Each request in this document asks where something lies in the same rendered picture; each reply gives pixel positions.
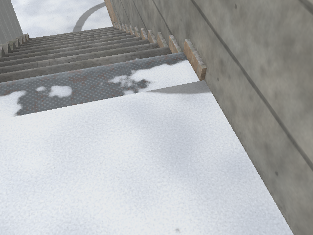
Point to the stairs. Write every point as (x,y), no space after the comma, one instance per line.
(76,51)

